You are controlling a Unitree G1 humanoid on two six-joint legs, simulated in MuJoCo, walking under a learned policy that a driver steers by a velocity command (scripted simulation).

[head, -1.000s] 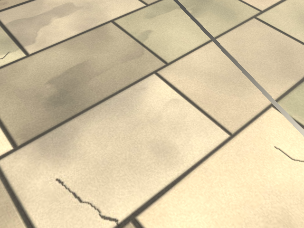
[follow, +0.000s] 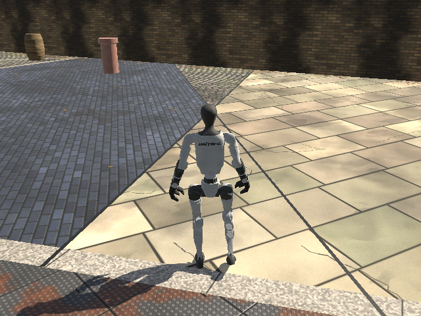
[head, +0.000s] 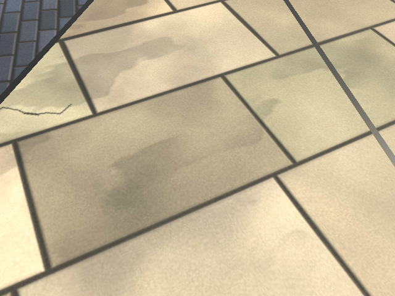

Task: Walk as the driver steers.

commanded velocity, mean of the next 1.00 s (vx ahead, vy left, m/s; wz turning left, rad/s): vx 0.50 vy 0.00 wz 0.00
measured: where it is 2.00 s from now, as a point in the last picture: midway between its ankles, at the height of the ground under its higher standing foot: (201, 208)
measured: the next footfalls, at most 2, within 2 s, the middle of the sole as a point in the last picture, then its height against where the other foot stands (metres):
right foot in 0.38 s outside the picture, level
left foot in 0.90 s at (176, 241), level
